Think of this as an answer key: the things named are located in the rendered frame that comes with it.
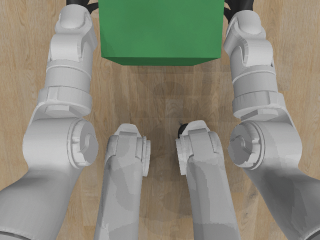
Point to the robot right forearm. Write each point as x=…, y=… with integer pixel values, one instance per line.
x=253, y=73

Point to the robot left forearm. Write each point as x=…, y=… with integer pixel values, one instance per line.
x=66, y=92

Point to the robot right upper arm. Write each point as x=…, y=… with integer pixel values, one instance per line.
x=269, y=153

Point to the robot left upper arm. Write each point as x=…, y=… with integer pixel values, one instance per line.
x=56, y=151

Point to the robot right hand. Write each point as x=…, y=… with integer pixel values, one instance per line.
x=237, y=6

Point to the right robot thigh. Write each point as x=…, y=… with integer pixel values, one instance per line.
x=213, y=213

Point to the right robot shin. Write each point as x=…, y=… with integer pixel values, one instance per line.
x=214, y=138

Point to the robot left hand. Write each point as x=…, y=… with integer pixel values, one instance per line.
x=90, y=7

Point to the carton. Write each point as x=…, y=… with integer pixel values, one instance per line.
x=161, y=32

